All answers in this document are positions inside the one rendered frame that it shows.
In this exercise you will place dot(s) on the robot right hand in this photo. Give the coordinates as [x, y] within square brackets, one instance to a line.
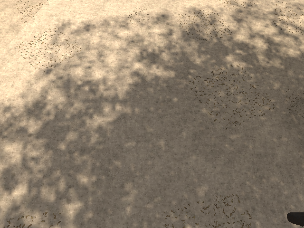
[296, 218]

